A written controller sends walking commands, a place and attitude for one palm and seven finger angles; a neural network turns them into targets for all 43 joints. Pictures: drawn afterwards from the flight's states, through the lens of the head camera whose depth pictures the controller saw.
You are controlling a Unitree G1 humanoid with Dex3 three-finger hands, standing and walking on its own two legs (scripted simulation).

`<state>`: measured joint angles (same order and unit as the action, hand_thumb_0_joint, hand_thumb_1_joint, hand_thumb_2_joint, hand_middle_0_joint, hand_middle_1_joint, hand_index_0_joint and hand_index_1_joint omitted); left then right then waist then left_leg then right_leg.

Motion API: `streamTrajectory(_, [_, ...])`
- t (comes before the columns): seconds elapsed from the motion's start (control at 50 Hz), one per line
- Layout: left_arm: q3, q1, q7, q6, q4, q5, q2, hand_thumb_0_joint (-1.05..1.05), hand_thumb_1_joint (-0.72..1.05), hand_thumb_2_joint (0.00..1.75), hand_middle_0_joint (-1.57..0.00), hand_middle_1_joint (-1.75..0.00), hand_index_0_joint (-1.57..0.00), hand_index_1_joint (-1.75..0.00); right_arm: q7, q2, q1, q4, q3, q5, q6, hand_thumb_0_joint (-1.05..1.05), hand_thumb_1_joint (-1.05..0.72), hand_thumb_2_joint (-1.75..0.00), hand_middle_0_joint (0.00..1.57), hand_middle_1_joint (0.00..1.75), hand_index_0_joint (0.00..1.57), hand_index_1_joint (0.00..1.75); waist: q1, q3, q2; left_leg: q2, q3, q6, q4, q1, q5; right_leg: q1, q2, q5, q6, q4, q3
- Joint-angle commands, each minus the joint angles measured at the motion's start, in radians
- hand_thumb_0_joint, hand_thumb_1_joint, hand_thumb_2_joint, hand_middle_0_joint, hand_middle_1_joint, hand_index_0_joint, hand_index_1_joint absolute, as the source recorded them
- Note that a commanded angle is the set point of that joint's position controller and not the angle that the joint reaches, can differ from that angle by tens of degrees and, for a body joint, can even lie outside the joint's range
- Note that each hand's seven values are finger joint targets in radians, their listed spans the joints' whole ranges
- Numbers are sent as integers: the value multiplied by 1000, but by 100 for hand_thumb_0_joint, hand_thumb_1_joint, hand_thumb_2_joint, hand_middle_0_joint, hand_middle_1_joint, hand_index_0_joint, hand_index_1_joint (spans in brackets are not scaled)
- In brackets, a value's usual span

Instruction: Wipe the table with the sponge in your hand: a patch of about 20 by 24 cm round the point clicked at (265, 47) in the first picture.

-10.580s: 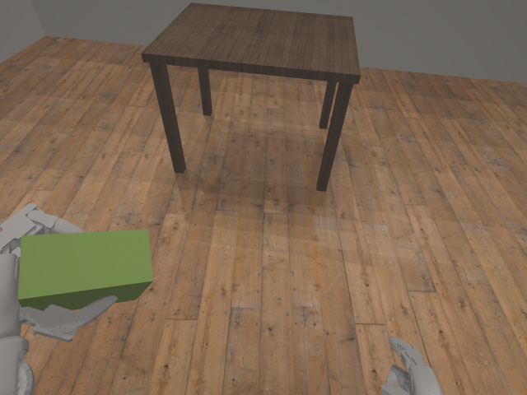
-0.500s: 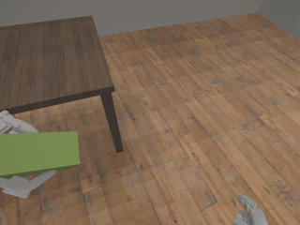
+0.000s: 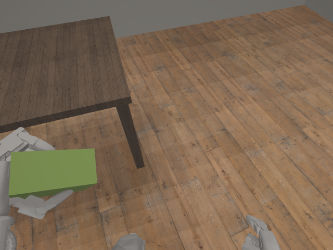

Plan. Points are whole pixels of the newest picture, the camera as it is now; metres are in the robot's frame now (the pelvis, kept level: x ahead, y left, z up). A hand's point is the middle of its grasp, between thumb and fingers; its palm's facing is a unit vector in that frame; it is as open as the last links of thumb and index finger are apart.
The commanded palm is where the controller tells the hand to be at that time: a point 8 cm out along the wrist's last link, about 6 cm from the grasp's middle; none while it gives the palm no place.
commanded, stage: take the last steps up to it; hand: left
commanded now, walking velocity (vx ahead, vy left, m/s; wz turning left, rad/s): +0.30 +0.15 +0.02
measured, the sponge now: (66, 173) +0.23 +0.19 +0.13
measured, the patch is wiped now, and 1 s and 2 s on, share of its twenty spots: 0.00 0.00 0.00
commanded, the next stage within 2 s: come to a stop and stand still in 0.76 s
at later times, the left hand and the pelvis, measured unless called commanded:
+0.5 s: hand (40, 116) +0.33 +0.26 +0.17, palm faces +0.36 -0.79 -0.50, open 10.1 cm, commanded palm +0.27 +0.32 +0.17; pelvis +0.11 +0.04 -0.02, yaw +1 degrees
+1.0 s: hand (9, 79) +0.43 +0.37 +0.17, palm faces +0.39 -0.81 -0.44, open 10.0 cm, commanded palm +0.36 +0.41 +0.17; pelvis +0.20 +0.13 -0.01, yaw -1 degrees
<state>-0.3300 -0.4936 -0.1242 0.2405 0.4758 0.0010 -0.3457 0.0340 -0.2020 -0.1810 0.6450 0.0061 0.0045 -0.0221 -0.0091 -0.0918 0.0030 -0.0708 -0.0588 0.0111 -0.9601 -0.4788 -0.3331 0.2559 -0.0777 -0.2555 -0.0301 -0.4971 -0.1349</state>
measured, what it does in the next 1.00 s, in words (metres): walks ahead: left foot, then right foot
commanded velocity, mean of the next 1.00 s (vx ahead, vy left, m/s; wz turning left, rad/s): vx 0.15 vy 0.08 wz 0.02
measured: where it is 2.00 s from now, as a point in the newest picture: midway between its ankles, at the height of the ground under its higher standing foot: outside the picture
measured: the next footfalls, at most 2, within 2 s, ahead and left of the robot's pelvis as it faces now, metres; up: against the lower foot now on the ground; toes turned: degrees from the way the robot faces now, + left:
left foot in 0.16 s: +0.09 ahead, +0.17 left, +0.00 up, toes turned +8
right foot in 0.40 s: +0.17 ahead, -0.04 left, +0.00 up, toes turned -11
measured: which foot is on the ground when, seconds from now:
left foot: up 0.00-0.14, down 0.16-0.42, up 0.44-0.80, down 0.82-1.00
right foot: down 0.00-0.16, up 0.18-0.38, down 0.40-0.82, up 0.84-1.00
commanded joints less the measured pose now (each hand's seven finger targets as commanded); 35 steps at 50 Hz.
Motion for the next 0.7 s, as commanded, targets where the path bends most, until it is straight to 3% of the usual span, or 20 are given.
streamTrajectory(0.0, [-214, -19, -56, 75, 288, -24, -231, 0, 10, 130, -120, -160, -120, -160, 8, -68, 88, -182, 42, -1, -65, 0, -90, -90, 20, 30, 20, 30, 41, 217, 119, 4, -65, -7, 280, 67, 1, -200, -249, 219, -118, 172, 206])
streamTrajectory(0.06, [-197, -12, -67, 57, 274, -29, -203, 0, 10, 130, -120, -160, -120, -160, 14, -72, 49, -186, 54, -1, -78, 0, -90, -90, 20, 30, 20, 30, 28, 233, 124, 55, -133, -4, 444, 179, 73, -198, -211, 190, -84, 108, 192])
streamTrajectory(0.1, [-175, -16, -66, 51, 233, -29, -179, 0, 10, 130, -120, -160, -120, -160, 26, -92, 21, -183, 68, -10, -81, 0, -90, -90, 20, 30, 20, 30, 10, 230, 79, 39, -116, -21, 554, 330, 121, -121, -155, 144, -33, -17, 137])
streamTrajectory(0.12, [-162, 15, -64, 56, 257, -32, -169, 0, 10, 130, -120, -160, -120, -160, 30, -111, 7, -188, 77, -10, -83, 0, -90, -90, 20, 30, 20, 30, -7, 248, -37, -36, -31, -61, 585, 439, 161, -27, -95, 133, 5, -178, 82])
streamTrajectory(0.14, [-156, 24, -64, 61, 279, -33, -166, 0, 10, 130, -120, -160, -120, -160, 28, -138, 14, -194, 90, -17, -84, 0, -90, -90, 20, 30, 20, 30, -10, 257, -223, -214, 202, -150, 572, 580, 383, 200, -4, -127, 56, -383, 1])
streamTrajectory(0.16, [-160, 25, -62, 70, 273, -25, -183, 0, 10, 130, -120, -160, -120, -160, 25, -131, 17, -203, 89, -19, -90, 0, -90, -90, 20, 30, 20, 30, -4, 245, -238, -310, 336, -230, 603, 598, 513, 314, 31, -384, 50, -548, 25])
streamTrajectory(0.18, [-160, 23, -52, 67, 205, -17, -189, 0, 10, 130, -120, -160, -120, -160, 21, -131, 11, -185, 91, -21, -97, 0, -90, -90, 20, 30, 20, 30, -6, 191, -183, -310, 315, -247, 615, 557, 482, 378, 12, -377, 42, -602, 57])
streamTrajectory(0.2, [-177, 53, -46, 63, 235, -22, -226, 0, 10, 130, -120, -160, -120, -160, 24, -124, 34, -173, 82, -16, -103, 0, -90, -90, 20, 30, 20, 30, 4, 182, -232, -305, 293, -258, 611, 530, 434, 391, -22, -347, 50, -607, 68])
streamTrajectory(0.22, [-147, 79, -45, 61, 253, -22, -191, 0, 10, 130, -120, -160, -120, -160, 21, -121, 35, -165, 81, -18, -107, 0, -90, -90, 20, 30, 20, 30, -4, 148, -236, -275, 249, -251, 605, 489, 405, 386, -36, -313, 54, -556, 69])
streamTrajectory(0.26, [-117, 78, -42, 61, 288, -24, -169, 0, 10, 130, -120, -160, -120, -160, 13, -119, 42, -162, 73, -25, -122, 0, -90, -90, 20, 30, 20, 30, 8, 128, -257, -204, 113, -205, 602, 403, 389, 280, -22, -224, 53, -411, 22])
streamTrajectory(0.34, [-145, 52, -47, 52, 291, -26, -204, 0, 10, 130, -120, -160, -120, -160, 15, -109, 48, -160, 48, -16, -134, 0, -90, -90, 20, 30, 20, 30, 22, 151, -226, -152, 26, -136, 506, 270, 363, -16, 37, -74, 48, -91, -60])
streamTrajectory(0.36, [-164, 50, -49, 47, 274, -24, -217, 0, 10, 130, -120, -160, -120, -160, 17, -106, 52, -157, 47, -17, -127, 0, -90, -90, 20, 30, 20, 30, 29, 185, -160, -133, 8, -116, 383, 218, 323, -134, 22, 7, 37, 16, -38])
streamTrajectory(0.38, [-180, 50, -49, 42, 245, -16, -237, 0, 10, 130, -120, -160, -120, -160, 17, -90, 46, -152, 49, -19, -116, 0, -90, -90, 20, 30, 20, 30, 28, 219, 45, -63, -53, -81, 154, 83, 203, -263, -112, 85, -15, 89, 144])
streamTrajectory(0.4, [-205, 22, -46, 35, 198, -17, -254, 0, 10, 130, -120, -160, -120, -160, 14, -75, 60, -172, 47, -15, -104, 0, -90, -90, 20, 30, 20, 30, 27, 220, 301, 71, -83, -26, -112, -143, -142, -344, -342, 251, -124, 161, 552])
streamTrajectory(0.42, [-231, 45, -46, 39, 189, -41, -259, 0, 10, 130, -120, -160, -120, -160, 11, -83, 89, -173, 44, -9, -94, 0, -90, -90, 20, 30, 20, 30, 27, 197, 251, 52, 51, -6, -279, -194, -202, -292, -429, 234, -152, 218, 628])
streamTrajectory(0.44, [-228, 53, -35, 46, 163, -47, -242, 0, 10, 130, -120, -160, -120, -160, 4, -97, 62, -157, 63, -14, -88, 0, -90, -90, 20, 30, 20, 30, 11, 158, 223, 18, 107, 5, -335, -193, -134, -230, -402, 169, -141, 227, 594])
streamTrajectory(0.48, [-243, -15, -25, 66, 127, -45, -236, 0, 10, 130, -120, -160, -120, -160, 2, -77, 78, -142, 42, -11, -65, 0, -90, -90, 20, 30, 20, 30, 13, 120, 101, -18, 101, 25, -350, -229, -46, -188, -336, 330, -132, 179, 406])
streamTrajectory(0.54, [-197, 4, -20, 89, 120, -30, -196, 0, 10, 130, -120, -160, -120, -160, -5, -77, 86, -145, 34, -6, -42, 0, -90, -90, 20, 30, 20, 30, 7, 152, 133, -27, 44, 28, -184, -182, 26, -189, -266, 522, -91, 145, 176])
streamTrajectory(0.6, [-157, 44, -32, 95, 202, -26, -194, 0, 10, 130, -120, -160, -120, -160, -4, -83, 85, -161, 41, -3, -51, 0, -90, -90, 20, 30, 20, 30, 10, 196, 150, -17, -37, 19, 86, -70, 44, -224, -254, 597, -84, 112, 113])
streamTrajectory(0.68, [-173, 35, -57, 72, 297, -16, -220, 0, 10, 130, -120, -160, -120, -160, 1, -79, 79, -194, 53, 2, -69, 0, -90, -90, 20, 30, 20, 30, 44, 216, 196, 31, -117, 5, 285, 34, 45, -252, -260, 665, -86, 74, 123])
